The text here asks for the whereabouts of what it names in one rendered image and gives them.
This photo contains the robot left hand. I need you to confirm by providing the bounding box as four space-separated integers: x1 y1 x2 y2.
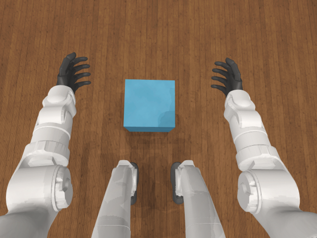
56 52 91 94

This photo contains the robot right forearm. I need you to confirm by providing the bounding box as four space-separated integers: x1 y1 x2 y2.
224 90 300 205

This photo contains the carton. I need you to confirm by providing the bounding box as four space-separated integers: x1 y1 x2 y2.
123 79 175 132

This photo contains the robot left forearm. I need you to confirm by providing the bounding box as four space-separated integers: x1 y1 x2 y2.
6 85 76 210

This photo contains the left robot upper arm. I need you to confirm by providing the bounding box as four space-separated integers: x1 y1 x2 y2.
0 165 73 238

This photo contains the right robot shin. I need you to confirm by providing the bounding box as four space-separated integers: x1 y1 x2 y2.
175 160 200 196

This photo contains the robot right hand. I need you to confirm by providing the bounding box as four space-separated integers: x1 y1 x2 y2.
211 58 243 97

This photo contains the right robot upper arm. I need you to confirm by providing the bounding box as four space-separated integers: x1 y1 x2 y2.
237 169 317 238

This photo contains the robot right thigh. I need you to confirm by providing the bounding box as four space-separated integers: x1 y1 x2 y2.
175 165 226 238

